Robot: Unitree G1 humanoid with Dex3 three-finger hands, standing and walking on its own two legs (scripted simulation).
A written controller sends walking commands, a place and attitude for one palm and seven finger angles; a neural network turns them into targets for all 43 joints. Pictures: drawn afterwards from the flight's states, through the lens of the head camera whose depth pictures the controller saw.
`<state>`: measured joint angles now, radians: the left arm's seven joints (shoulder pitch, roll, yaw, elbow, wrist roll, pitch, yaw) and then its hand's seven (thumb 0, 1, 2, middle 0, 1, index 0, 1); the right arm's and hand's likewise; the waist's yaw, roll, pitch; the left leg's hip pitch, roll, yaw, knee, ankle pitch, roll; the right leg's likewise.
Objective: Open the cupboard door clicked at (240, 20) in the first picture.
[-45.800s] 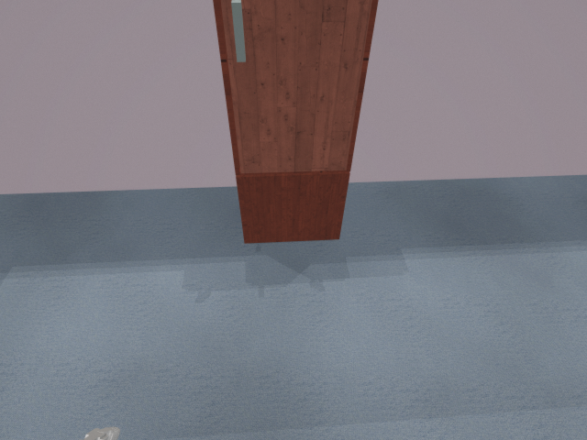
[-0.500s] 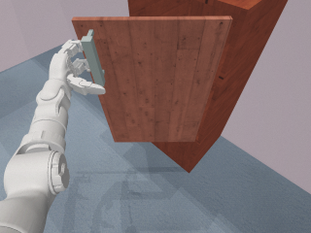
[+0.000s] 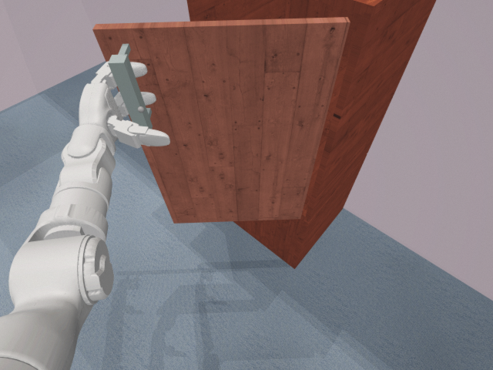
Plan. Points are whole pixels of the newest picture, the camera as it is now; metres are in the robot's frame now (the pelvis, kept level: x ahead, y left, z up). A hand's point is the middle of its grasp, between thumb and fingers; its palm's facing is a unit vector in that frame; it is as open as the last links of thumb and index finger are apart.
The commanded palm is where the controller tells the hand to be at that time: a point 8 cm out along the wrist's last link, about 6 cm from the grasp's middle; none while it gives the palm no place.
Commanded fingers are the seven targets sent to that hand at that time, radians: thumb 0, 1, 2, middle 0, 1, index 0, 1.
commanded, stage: slide the fingers in behind the handle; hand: left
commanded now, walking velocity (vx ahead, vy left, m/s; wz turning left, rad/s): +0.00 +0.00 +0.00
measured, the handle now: (135, 91) +0.54 +0.17 +0.16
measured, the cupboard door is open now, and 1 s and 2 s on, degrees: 43 43 69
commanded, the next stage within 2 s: close the thumb around the handle in 0.34 s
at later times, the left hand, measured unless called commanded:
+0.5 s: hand (139, 106) +0.50 +0.15 +0.17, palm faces -0.02 -1.00 +0.01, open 13.8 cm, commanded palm +0.47 +0.21 +0.16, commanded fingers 0.00 -0.28 0.40 -0.32 -1.22 -0.32 -1.22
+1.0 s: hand (143, 105) +0.50 +0.14 +0.17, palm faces -0.02 -1.00 +0.01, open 6.5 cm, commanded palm +0.47 +0.21 +0.16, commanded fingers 0.00 0.90 0.90 -0.40 -1.35 -0.40 -1.35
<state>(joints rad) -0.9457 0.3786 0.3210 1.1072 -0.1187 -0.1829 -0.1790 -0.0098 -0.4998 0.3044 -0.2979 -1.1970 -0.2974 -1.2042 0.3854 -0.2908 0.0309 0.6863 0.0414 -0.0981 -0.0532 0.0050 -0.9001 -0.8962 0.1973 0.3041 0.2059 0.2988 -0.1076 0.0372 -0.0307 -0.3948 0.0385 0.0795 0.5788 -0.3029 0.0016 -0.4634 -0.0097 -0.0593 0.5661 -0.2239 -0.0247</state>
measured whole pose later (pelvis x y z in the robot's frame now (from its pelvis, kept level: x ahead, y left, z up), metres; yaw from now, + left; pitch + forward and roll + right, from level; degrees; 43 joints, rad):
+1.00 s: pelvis +0.01 +0.01 +0.00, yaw +0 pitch +8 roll +0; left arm -0.95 0.34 0.30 1.09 -0.11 -0.18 -0.15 0.01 0.58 0.77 -0.38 -1.31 -0.38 -1.32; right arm 0.37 -0.27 0.03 0.68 0.03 -0.10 -0.04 0.00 -0.90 -0.90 0.20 0.30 0.21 0.30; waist -0.10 0.03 -0.05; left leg -0.40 0.02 0.09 0.59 -0.33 0.02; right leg -0.47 -0.02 -0.05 0.57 -0.24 -0.01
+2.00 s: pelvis +0.03 -0.01 +0.01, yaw +0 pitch -2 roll +0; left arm -0.09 -0.05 -0.05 -0.17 -0.11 0.31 0.31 0.04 0.66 0.72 -0.35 -1.33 -0.35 -1.30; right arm 0.09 -0.19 0.04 0.57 0.01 0.03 -0.01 0.01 -0.90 -0.90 0.19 0.30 0.20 0.30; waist 0.03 0.06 -0.05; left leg -0.12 0.05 0.07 0.45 -0.30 -0.01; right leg -0.20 0.01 -0.06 0.47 -0.24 -0.03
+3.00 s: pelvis -0.01 +0.00 +0.01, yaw +3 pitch -6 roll -1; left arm -0.06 -0.10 -0.28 -0.23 0.02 0.34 0.52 0.01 -0.08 0.49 -0.36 -1.24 -0.33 -1.25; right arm 0.08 -0.17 0.04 0.65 -0.02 0.07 0.01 0.01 -0.90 -0.90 0.19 0.30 0.20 0.30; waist 0.04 0.08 0.00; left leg -0.14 0.03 0.00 0.52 -0.28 -0.01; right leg -0.17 -0.01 -0.12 0.47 -0.21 -0.03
